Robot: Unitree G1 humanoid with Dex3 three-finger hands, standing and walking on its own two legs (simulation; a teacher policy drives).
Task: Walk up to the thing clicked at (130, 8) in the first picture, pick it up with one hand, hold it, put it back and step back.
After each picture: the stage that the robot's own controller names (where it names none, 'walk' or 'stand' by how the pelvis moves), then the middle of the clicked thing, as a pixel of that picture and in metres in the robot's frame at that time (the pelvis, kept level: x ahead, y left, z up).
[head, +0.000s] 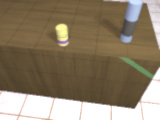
stand; (130, 22) +0.81 -0.26 -0.04
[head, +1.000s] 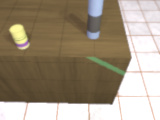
walk; (94, 17) +0.75 -0.02 -0.01
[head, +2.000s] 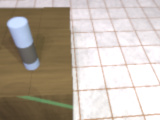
stand; (25, 46) +0.53 +0.26 -0.01
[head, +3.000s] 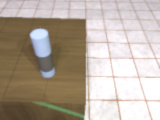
stand; (44, 55) +0.54 +0.20 -0.04
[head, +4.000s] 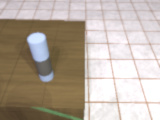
stand; (42, 59) +0.51 +0.21 -0.04
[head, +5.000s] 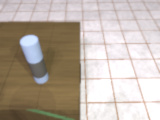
stand; (36, 61) +0.51 +0.23 -0.04
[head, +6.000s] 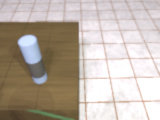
stand; (34, 61) +0.51 +0.24 -0.04
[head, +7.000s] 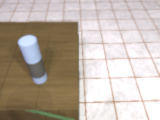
rise first; (34, 62) +0.51 +0.24 -0.04
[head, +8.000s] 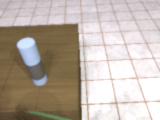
rise first; (34, 64) +0.50 +0.26 -0.04
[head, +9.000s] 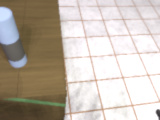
go down; (10, 41) +0.52 +0.24 +0.00
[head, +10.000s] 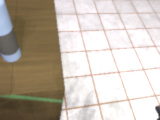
go down; (3, 33) +0.52 +0.24 +0.03
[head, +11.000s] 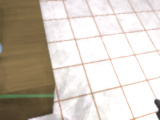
close in; out of the picture +0.51 +0.26 +0.06
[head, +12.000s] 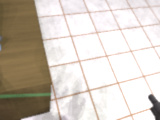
close; out of the picture +0.51 +0.24 +0.07
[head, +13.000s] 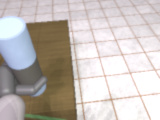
lift; (24, 64) +0.33 +0.17 +0.18
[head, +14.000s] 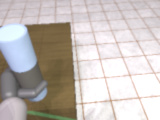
hold; (26, 68) +0.33 +0.18 +0.15
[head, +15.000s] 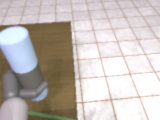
hold; (27, 69) +0.34 +0.18 +0.13
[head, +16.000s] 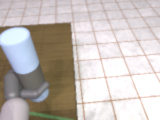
hold; (28, 70) +0.34 +0.17 +0.13
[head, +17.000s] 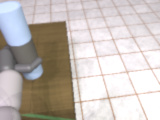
crouch; (22, 45) +0.41 +0.19 +0.16
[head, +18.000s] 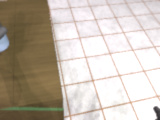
lower; out of the picture +0.50 +0.25 +0.17
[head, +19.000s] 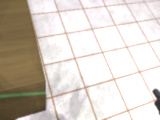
lower; out of the picture +0.52 +0.25 +0.08
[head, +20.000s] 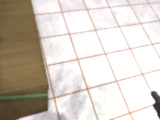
lower; out of the picture +0.51 +0.25 +0.07
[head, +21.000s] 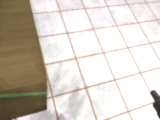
lower; out of the picture +0.51 +0.25 +0.07
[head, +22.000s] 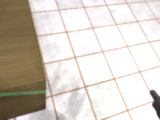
lower; out of the picture +0.52 +0.26 +0.08
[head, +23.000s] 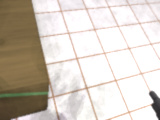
open; out of the picture +0.51 +0.26 +0.07
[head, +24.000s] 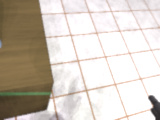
sink last; out of the picture +0.51 +0.25 +0.06
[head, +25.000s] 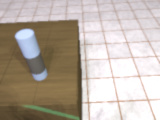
sink last; (33, 57) +0.52 +0.26 +0.01
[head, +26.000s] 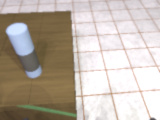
stand; (26, 53) +0.50 +0.25 +0.02
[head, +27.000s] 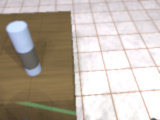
stand; (26, 51) +0.51 +0.25 +0.02
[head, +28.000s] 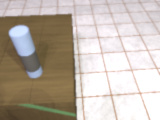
stand; (28, 54) +0.51 +0.25 +0.00
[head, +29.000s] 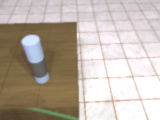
stand; (37, 61) +0.52 +0.23 -0.04
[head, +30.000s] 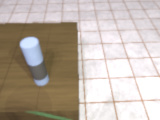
stand; (36, 63) +0.50 +0.23 -0.04
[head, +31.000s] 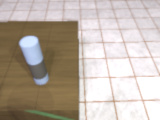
stand; (36, 62) +0.50 +0.23 -0.04
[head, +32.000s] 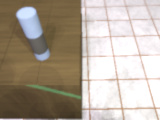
walk; (35, 37) +0.56 +0.22 -0.01
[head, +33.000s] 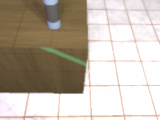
walk; (51, 5) +0.76 +0.17 -0.02
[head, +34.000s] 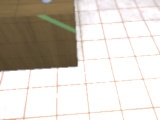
walk; out of the picture +1.04 +0.29 -0.01
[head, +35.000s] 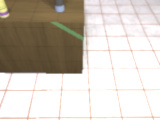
stand; out of the picture +1.13 +0.20 -0.03
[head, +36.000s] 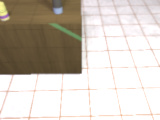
stand; out of the picture +1.16 +0.21 -0.04
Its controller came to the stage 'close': yes
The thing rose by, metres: 0.21
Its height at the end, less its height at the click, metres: +0.00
